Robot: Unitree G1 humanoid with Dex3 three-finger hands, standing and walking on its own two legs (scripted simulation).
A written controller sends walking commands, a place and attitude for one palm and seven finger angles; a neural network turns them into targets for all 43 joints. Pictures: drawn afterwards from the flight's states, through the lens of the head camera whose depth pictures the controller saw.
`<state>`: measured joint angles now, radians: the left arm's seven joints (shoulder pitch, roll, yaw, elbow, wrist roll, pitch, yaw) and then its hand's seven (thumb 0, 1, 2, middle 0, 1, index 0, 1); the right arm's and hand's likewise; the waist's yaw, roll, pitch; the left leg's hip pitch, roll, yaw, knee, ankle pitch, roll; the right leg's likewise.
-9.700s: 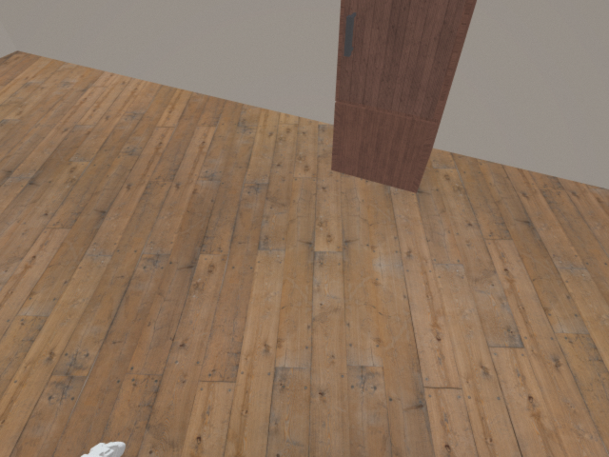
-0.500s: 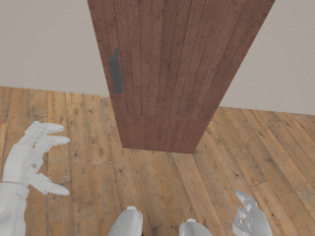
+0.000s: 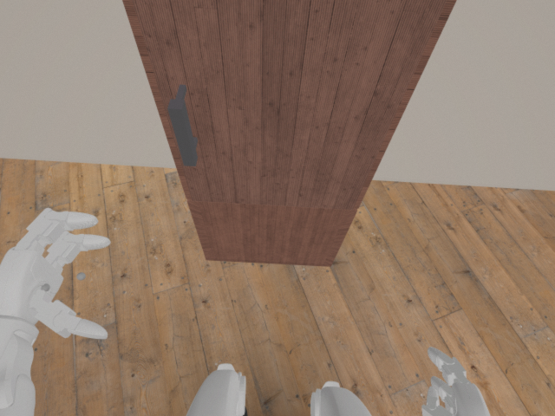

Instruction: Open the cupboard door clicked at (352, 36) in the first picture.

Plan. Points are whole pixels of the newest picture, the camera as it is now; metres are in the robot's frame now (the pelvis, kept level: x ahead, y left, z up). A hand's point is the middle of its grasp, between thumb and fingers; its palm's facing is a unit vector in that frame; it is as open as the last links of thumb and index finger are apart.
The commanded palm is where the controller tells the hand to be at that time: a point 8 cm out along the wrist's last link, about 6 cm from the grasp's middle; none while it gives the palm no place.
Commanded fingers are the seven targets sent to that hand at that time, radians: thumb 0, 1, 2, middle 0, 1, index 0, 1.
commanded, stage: raise the hand with hooked fingers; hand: left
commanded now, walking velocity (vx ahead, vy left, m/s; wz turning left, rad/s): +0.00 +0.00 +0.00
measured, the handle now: (186, 127) +0.57 +0.19 +0.03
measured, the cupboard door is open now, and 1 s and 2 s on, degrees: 0 0 0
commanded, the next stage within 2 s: move the hooked fingers beside the handle in 0.14 s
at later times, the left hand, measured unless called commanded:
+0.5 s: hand (96, 252) +0.32 +0.26 +0.04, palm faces +0.00 -1.00 -0.05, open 14.0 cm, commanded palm +0.30 +0.31 +0.04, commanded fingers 0.00 -0.50 0.30 -0.30 -1.20 -0.30 -1.20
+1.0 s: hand (109, 203) +0.40 +0.27 +0.03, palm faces +0.01 -1.00 -0.03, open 14.0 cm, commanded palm +0.38 +0.31 +0.04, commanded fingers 0.00 -0.50 0.30 -0.30 -1.20 -0.30 -1.20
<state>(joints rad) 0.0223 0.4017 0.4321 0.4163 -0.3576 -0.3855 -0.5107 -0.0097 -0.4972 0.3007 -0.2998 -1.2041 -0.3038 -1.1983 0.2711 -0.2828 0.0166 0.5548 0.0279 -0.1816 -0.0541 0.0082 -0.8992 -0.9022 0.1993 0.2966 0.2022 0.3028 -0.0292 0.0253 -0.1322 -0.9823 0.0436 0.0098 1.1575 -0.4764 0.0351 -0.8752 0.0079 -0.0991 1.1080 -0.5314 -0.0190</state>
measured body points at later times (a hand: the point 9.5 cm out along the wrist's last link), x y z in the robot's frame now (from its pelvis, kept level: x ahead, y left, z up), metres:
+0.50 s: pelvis +0.00 +0.00 +0.00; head +0.09 +0.01 +0.44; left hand +0.31 +0.32 +0.05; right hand +0.16 -0.26 -0.09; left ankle +0.04 +0.10 -0.65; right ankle +0.00 -0.11 -0.65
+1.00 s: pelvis +0.00 +0.00 -0.01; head +0.12 +0.03 +0.42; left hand +0.39 +0.33 +0.04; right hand +0.09 -0.27 -0.11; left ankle +0.04 +0.10 -0.65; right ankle +0.00 -0.11 -0.65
